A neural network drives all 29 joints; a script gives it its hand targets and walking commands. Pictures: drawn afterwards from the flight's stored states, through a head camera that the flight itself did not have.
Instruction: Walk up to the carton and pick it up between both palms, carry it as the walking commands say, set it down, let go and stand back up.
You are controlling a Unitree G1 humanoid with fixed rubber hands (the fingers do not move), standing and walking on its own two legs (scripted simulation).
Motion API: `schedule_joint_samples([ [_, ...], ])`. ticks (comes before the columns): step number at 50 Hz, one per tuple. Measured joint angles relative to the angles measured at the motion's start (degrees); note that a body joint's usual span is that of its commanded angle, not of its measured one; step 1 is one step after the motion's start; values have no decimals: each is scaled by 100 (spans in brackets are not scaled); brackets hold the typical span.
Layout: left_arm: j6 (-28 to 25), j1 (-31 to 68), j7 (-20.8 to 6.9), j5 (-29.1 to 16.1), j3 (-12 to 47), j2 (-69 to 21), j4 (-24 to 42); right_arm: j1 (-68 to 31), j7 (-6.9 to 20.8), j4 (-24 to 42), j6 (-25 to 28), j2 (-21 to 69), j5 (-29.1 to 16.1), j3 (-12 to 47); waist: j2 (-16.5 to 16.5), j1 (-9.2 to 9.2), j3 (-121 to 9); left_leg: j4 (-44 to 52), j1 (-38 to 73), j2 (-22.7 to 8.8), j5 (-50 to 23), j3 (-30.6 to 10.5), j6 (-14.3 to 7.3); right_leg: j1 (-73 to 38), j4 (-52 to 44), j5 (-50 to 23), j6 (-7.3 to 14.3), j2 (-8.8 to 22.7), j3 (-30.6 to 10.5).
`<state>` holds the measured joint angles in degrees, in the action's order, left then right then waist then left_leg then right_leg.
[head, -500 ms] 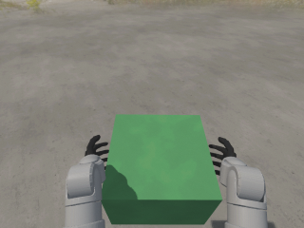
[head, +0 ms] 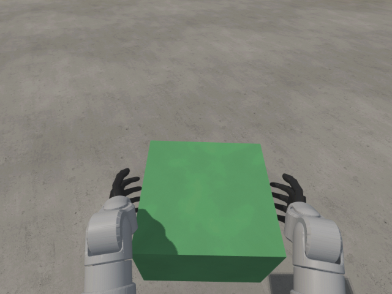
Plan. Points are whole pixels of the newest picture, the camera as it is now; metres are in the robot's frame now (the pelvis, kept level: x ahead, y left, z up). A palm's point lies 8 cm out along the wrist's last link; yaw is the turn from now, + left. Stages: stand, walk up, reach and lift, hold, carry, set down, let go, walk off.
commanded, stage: carry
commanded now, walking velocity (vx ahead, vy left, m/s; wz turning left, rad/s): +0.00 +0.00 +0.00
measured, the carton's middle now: (204, 209) +0.33 +0.01 +0.00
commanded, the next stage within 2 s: hold in 1.08 s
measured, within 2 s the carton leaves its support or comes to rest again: neither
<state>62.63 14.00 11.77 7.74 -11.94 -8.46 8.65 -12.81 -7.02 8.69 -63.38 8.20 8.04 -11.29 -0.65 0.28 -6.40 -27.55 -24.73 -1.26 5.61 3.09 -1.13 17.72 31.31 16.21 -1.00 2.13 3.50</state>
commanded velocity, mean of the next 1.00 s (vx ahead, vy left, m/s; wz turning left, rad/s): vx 0.00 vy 0.00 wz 0.00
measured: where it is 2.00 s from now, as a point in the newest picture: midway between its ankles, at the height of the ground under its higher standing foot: outside the picture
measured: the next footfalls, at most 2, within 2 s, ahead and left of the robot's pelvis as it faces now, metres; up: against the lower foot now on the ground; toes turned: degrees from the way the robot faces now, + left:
none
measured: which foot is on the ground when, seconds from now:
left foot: down 0.00-1.00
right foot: down 0.00-1.00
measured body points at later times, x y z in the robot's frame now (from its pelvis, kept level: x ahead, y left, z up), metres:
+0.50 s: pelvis +0.02 -0.01 +0.00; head +0.00 -0.01 +0.45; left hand +0.32 +0.16 +0.07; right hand +0.31 -0.18 +0.06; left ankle +0.09 +0.11 -0.73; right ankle +0.00 -0.13 -0.73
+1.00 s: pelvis +0.02 -0.01 +0.00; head -0.01 -0.02 +0.45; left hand +0.30 +0.16 +0.08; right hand +0.30 -0.18 +0.07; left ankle +0.09 +0.11 -0.73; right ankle +0.00 -0.13 -0.73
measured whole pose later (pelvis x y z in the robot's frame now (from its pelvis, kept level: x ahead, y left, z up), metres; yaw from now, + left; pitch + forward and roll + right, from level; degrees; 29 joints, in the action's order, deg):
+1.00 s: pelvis +0.02 -0.01 +0.00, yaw +0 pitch +2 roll +0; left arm 60.2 9.6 7.1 8.0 -10.6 -7.7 11.2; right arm -8.8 -5.1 10.9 -60.9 7.6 8.0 -8.6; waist -0.9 -0.2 -6.9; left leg -29.0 -23.3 -2.1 8.0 3.0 0.0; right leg 15.9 31.9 18.2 -0.2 1.6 3.8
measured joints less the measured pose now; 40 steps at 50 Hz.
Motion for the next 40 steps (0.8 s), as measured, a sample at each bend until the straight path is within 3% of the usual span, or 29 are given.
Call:
schedule_joint_samples([
  [2,-185,59,-306,213,-101,-13,-330,-77,152,-282,139,14,205,-51,-2,13,-66,19,41,1,30,21,8,-27,-10,28,5,3,-23],
  [4,-212,17,-154,152,-55,-8,-360,-50,119,-310,145,11,193,-28,-18,-9,-84,-11,68,4,76,18,17,-65,7,74,9,8,-18],
  [7,-424,86,-436,402,-145,-19,-749,-77,310,-755,445,16,370,-131,-11,-10,-126,-68,121,-10,156,26,38,-125,37,140,22,-1,-28],
  [9,-414,-80,-239,211,7,15,-441,85,128,-356,348,-16,174,47,-31,-49,-83,-112,123,-19,205,10,50,-152,38,170,30,-10,-13],
  [12,-656,32,-572,449,-172,-7,-862,-78,315,-846,610,14,375,-115,-36,-72,-120,-135,133,-35,242,21,65,-165,43,192,40,-21,-23],
  [14,-546,-96,-244,216,-20,15,-495,73,136,-490,515,-13,154,45,-23,-90,-50,-160,143,-32,267,13,73,-178,71,223,45,-16,-12],
  [16,-763,-32,-546,412,-100,8,-716,-4,293,-709,728,6,295,-35,-2,-63,-47,-148,178,-37,277,40,80,-186,89,242,51,-15,-38],
  [17,-771,-48,-533,380,-112,8,-736,-1,258,-700,702,2,267,-32,2,-60,-68,-155,170,-40,285,46,83,-175,99,251,54,-16,-44],
  [18,-669,-164,-342,185,-10,29,-432,105,139,-383,577,-22,117,78,2,-68,-48,-160,162,-40,292,45,86,-168,106,259,56,-15,-41],
  [19,-665,-208,-427,169,13,41,-289,140,198,-280,602,-19,126,94,3,-72,-27,-157,169,-41,294,41,88,-177,103,262,58,-16,-36],
  [21,-752,-140,-627,355,-79,26,-598,63,321,-627,726,-6,274,1,3,-59,-99,-163,160,-54,301,47,92,-170,94,260,63,-27,-41],
  [23,-554,-282,-390,132,45,52,-199,228,185,-247,547,-42,73,161,3,-74,-63,-182,151,-60,314,34,98,-178,91,266,66,-32,-25],
  [25,-710,-179,-642,331,-68,34,-589,149,313,-611,714,-16,246,51,16,-59,-112,-190,164,-70,323,31,103,-198,78,263,72,-41,-22],
  [27,-575,-320,-455,100,54,57,-211,289,157,-160,508,-50,50,174,27,-63,-61,-201,153,-70,325,28,105,-188,97,270,72,-38,-15],
  [29,-707,-238,-674,254,-16,46,-419,176,339,-434,681,-20,194,36,16,-58,-60,-192,164,-72,306,26,106,-194,98,260,74,-39,-12],
  [31,-580,-323,-514,161,75,58,-189,263,274,-232,573,-45,96,136,-16,-61,-72,-198,130,-82,298,22,106,-167,91,245,76,-49,-6],
  [33,-603,-328,-663,249,45,59,-248,275,304,-251,573,-47,163,159,-30,-57,-83,-176,147,-84,282,20,106,-182,72,230,80,-51,-4],
  [40,-395,-452,-608,166,123,77,43,390,263,40,357,-61,98,254,-81,-72,-127,-156,132,-83,256,-18,111,-191,35,209,85,-55,35],
])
